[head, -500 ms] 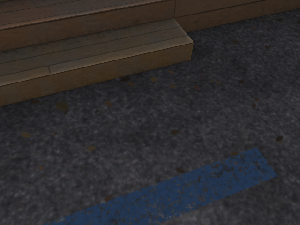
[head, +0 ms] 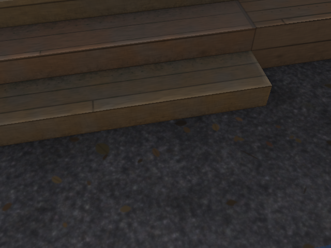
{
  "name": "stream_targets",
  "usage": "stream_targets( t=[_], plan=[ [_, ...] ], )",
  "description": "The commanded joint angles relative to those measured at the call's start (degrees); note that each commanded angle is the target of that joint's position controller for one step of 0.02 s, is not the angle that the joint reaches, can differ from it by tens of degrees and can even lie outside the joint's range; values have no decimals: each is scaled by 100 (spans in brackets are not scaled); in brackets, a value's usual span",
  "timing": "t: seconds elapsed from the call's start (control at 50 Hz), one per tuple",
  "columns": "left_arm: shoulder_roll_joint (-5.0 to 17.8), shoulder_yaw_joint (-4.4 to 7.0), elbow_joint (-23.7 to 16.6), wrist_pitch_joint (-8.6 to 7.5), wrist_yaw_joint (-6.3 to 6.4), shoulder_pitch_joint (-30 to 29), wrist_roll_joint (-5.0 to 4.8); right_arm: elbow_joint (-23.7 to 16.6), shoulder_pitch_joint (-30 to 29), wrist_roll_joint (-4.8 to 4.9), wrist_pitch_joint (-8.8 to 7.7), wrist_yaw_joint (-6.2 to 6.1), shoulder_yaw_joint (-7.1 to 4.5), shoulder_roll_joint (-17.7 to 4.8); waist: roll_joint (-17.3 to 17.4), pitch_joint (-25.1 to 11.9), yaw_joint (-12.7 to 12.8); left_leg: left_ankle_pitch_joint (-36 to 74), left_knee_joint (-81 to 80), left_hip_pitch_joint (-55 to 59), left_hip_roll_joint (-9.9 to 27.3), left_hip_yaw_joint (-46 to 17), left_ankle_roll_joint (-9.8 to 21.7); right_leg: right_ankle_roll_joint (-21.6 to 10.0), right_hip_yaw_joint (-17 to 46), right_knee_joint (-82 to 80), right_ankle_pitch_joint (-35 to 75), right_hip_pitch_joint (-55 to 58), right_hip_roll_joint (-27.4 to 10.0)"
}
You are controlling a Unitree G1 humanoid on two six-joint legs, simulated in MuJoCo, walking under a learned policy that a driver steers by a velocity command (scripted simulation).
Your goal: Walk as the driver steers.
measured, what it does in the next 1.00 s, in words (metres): walks ahead, turning left: left foot, then right foot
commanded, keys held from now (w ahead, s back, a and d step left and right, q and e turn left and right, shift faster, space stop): w+q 0.58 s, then w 0.42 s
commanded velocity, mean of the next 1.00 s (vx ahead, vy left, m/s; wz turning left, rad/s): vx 0.50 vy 0.00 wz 0.42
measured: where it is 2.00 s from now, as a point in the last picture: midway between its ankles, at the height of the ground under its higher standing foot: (115, 123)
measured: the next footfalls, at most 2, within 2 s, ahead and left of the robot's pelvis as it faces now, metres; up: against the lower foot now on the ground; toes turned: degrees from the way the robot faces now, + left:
left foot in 0.28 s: +0.31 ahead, +0.15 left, +0.00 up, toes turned +12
right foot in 0.76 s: +0.64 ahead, +0.04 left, +0.00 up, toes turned +26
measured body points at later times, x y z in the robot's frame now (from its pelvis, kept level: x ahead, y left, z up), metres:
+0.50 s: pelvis +0.27 +0.08 +0.00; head +0.30 +0.10 +0.45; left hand +0.37 +0.39 -0.10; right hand +0.43 -0.17 -0.11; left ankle +0.27 +0.14 -0.75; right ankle +0.38 -0.09 -0.67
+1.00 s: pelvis +0.56 +0.11 +0.00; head +0.59 +0.11 +0.45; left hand +0.49 +0.38 -0.12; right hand +0.81 -0.06 -0.10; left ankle +0.53 +0.27 -0.67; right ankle +0.60 +0.03 -0.75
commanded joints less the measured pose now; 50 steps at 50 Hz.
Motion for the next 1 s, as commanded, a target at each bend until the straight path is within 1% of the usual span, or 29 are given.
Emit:
stream_targets(
  t=[0.02,0.1,0.16,0.22,0.24,0.26,0.28,0.3,0.32,0.34,0.36,0.38,0.4,0.46,0.5,0.56,0.62,0.66,0.7,0.74,0.76,0.78,0.8,0.82,0.84,0.86,0.9,0.92,1.0],
  plan=[
    [772,160,-349,-105,75,-480,-7,-352,-37,-18,-39,61,-15,-131,-620,154,-166,917,-785,-80,108,-47,-5,-664,460,-823,1872,-88,-1526],
    [970,207,-134,-10,137,-103,-74,-708,-863,-39,-54,210,75,21,-483,433,176,1225,-1787,-146,57,389,145,-584,89,-803,1951,411,-1695],
    [1073,245,2,134,154,97,-150,-1000,-1226,-27,-48,325,82,-2,-505,516,247,717,-2157,-341,-27,636,320,-512,-80,-462,2492,1084,-1893],
    [1319,306,-34,260,215,-48,-198,-1124,-929,-30,-4,385,-40,-235,-817,104,-90,-151,-2226,562,-510,1139,629,-330,-334,519,4970,1325,-1902],
    [1396,325,-54,308,241,-108,-206,-1044,-431,-21,17,376,-139,-409,-897,-194,-390,-393,-2247,1227,-741,1260,772,-268,-395,1271,5660,1261,-1854],
    [1411,315,-85,332,261,-236,-236,-846,441,-15,26,317,-305,-691,-793,-632,-892,-93,-2665,2509,-959,1240,985,-110,-509,2434,5507,782,-1665],
    [1215,230,-184,281,271,-171,-142,-658,1303,-17,86,186,-494,-1169,-194,-1144,-1237,31,-2880,4278,-373,130,1306,139,-503,4173,3639,-625,-1378],
    [322,-50,-475,108,145,418,34,-718,1038,9,24,158,-534,-1688,1207,-1602,-432,-748,-3387,6119,1073,-3163,2402,468,135,6141,-2045,-3255,-114],
    [790,13,-538,-133,46,-216,-156,-851,1263,-36,-45,174,-395,-1190,513,-2196,-907,-1228,-4121,6354,1328,-4133,2490,360,1378,6631,-2215,-3851,-122],
    [1014,75,-735,-240,4,-762,-351,-818,1043,-85,-108,182,-314,-922,247,-1366,-928,-806,-4243,5766,1172,-3281,2177,226,1395,6442,-1651,-4207,-388],
    [934,45,-756,-289,35,-835,-286,-859,670,-56,-137,179,-269,-787,-260,-852,-639,-222,-4244,4876,918,-2577,1972,181,1358,5907,-1153,-4003,-641],
    [953,78,-692,-275,77,-824,-135,-936,301,-63,-138,169,-217,-617,-393,-536,-404,388,-4308,4117,690,-2048,1832,231,1314,5425,-913,-3646,-804],
    [994,117,-677,-206,77,-684,-85,-1035,115,-132,-147,144,-169,-507,-245,-463,-211,821,-4427,3629,549,-1780,1795,283,1358,5201,-729,-3255,-915],
    [817,97,-705,-15,94,-631,0,-1029,112,-102,-178,72,-189,-608,-200,-313,-67,1473,-4632,2892,338,-1323,1812,568,1193,4522,-416,-2980,-894],
    [689,42,-844,27,114,-1048,18,-959,279,-86,-166,-9,-229,-756,-140,-154,-177,1551,-4653,2635,160,-1041,1704,721,1111,3753,199,-3041,-792],
    [534,-36,-994,-1,67,-1713,-17,-857,514,-43,-104,-74,-241,-787,72,-101,-452,985,-4515,2451,-142,-818,1387,750,1072,2379,1328,-2658,-515],
    [605,-42,-1090,-65,-20,-2090,-106,-720,772,-35,-85,-83,-236,-796,192,-82,-644,442,-4408,2637,14,-1044,1279,694,1093,1712,1778,-2383,-385],
    [724,-8,-1130,-120,-79,-2179,-112,-621,913,-30,-83,-87,-204,-694,220,-63,-684,340,-4145,3086,210,-1291,1241,558,1180,1433,1633,-2436,-405],
    [835,38,-1137,-167,-111,-2082,-102,-568,920,-54,-65,-96,-212,-707,351,-35,-600,591,-3889,3448,400,-1529,1173,371,1166,1288,1164,-2350,-398],
    [986,137,-979,-212,-76,-1447,-75,-580,802,-69,-31,-83,-199,-661,434,-230,-237,1627,-3291,3561,236,-1465,1007,97,930,956,879,-1502,-246],
    [1175,214,-857,-235,-48,-746,-11,-649,724,-105,-39,-64,-120,-469,286,-818,107,1889,-2309,3265,-59,-1208,837,-186,1215,1094,990,-332,-604],
    [1636,337,-750,-233,-19,124,70,-735,1182,-112,-82,-64,-16,-194,-717,-1740,199,610,-465,1704,-702,-653,452,-910,2871,1206,744,1790,-1724],
    [1624,374,-468,-160,-99,595,-48,-680,1662,-18,-144,-69,54,-86,-2115,-2054,139,-2530,930,213,-1163,-401,179,-1471,5035,381,-766,2686,-2473],
    [1169,244,-497,-140,-103,475,-192,-668,1200,38,-160,-58,-32,-573,-1442,-1340,295,-2358,1462,-423,-833,-650,197,-1279,5028,110,-1916,2259,-2400],
    [982,178,-558,-92,-75,84,-168,-786,577,15,-172,-46,-65,-713,-962,-636,299,-1851,1459,-549,-585,-403,202,-1062,4219,6,-1700,1488,-2193],
    [894,124,-597,-47,-61,-205,-96,-887,209,-79,-196,-38,-54,-671,-662,-231,193,-1461,1195,-413,-375,-184,198,-982,3620,-126,-1021,771,-1961],
    [721,41,-580,-48,-46,-417,-21,-905,195,-127,-209,-5,-51,-486,-760,-64,-84,-1021,650,76,-65,-74,181,-901,2945,-384,-25,45,-1616],
    [694,29,-545,-61,-46,-412,-50,-873,285,-107,-195,2,-28,-374,-857,-105,-138,-965,464,213,-22,0,156,-915,2715,-477,263,-68,-1518],
    [997,91,-356,-75,7,-257,-141,-1030,-159,-157,-199,-7,75,-137,-783,-19,-83,-333,-669,107,87,234,-34,-1010,2007,-740,1223,-212,-1453]
  ],
)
